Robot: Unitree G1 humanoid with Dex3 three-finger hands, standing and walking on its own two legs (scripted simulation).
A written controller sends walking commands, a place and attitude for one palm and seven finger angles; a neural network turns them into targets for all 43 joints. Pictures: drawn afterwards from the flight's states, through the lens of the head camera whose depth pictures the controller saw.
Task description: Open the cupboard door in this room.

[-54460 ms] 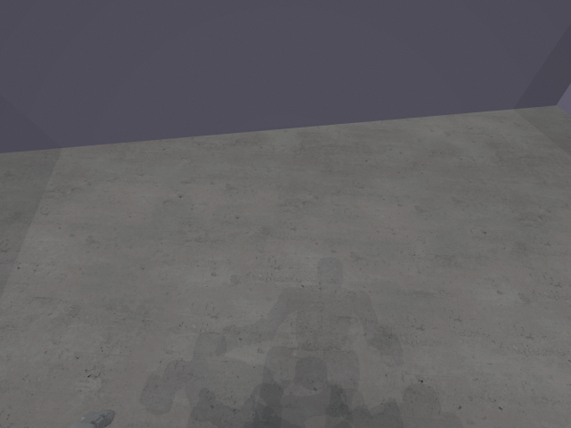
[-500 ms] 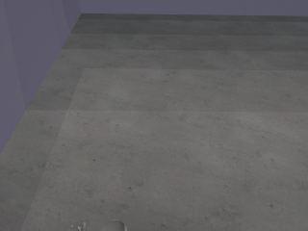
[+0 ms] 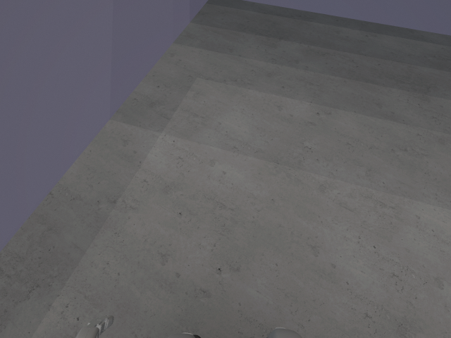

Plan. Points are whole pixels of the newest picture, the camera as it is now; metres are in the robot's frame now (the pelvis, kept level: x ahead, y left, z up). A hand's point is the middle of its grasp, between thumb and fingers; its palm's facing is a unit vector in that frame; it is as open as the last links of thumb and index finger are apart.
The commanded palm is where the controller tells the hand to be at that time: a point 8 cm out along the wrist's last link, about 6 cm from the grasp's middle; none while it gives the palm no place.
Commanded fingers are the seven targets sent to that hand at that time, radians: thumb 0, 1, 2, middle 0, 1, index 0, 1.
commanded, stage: turn to face it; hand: left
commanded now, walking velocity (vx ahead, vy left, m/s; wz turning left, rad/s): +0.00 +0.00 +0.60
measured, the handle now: out of the picture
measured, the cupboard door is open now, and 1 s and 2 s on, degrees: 48 48 48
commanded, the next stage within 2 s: none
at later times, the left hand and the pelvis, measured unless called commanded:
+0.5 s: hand out of the picture -0.03 +0.17 -0.19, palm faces +0.37 -0.90 -0.22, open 7.4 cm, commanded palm none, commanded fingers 0.00 0.90 0.90 -0.20 -0.30 -0.20 -0.30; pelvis +0.01 -0.03 -0.02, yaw +20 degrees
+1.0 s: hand out of the picture +0.00 +0.14 -0.14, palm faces +0.56 -0.77 -0.29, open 7.4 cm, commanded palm none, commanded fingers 0.00 0.90 0.90 -0.20 -0.30 -0.20 -0.30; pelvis +0.03 -0.08 +0.00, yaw +36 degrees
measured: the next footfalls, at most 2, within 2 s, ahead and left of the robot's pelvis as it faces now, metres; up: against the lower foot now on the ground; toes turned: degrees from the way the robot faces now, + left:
right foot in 0.08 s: +0.05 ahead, -0.16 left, +0.00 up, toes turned +1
left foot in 0.48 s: +0.00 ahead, +0.09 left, +0.00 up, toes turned +25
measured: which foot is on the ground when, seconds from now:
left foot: down 0.00-0.08, up 0.10-0.46, down 0.48-0.86, up 0.88-1.00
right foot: up 0.00-0.06, down 0.08-0.48, up 0.50-0.84, down 0.86-1.00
